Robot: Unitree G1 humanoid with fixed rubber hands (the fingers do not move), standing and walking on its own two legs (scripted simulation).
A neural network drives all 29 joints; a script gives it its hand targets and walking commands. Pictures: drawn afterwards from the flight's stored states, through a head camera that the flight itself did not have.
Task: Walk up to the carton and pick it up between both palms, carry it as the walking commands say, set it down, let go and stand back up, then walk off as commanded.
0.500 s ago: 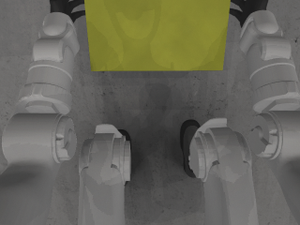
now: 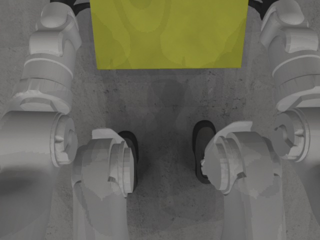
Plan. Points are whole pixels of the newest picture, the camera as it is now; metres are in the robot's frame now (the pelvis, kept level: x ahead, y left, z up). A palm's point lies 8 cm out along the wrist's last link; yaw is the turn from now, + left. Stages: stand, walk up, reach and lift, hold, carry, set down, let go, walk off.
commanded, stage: set down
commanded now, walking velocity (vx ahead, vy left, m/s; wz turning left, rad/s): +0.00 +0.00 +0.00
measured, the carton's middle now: (167, 7) +0.55 -0.02 -0.27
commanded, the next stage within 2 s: none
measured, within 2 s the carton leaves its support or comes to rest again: neither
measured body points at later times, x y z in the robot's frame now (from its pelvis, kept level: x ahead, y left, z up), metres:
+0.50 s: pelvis +0.00 +0.00 -0.01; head +0.37 +0.00 +0.23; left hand +0.55 +0.17 -0.20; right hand +0.54 -0.22 -0.20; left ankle +0.10 +0.12 -0.33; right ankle +0.12 -0.13 -0.33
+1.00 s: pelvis +0.00 +0.00 -0.01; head +0.38 +0.00 +0.22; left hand +0.56 +0.17 -0.21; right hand +0.54 -0.22 -0.21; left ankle +0.10 +0.12 -0.33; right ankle +0.12 -0.13 -0.33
